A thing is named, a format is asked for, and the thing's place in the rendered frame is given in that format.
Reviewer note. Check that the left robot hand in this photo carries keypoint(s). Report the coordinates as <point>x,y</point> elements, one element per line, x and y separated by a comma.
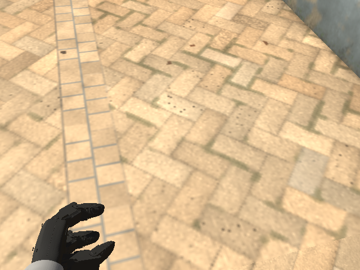
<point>55,242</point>

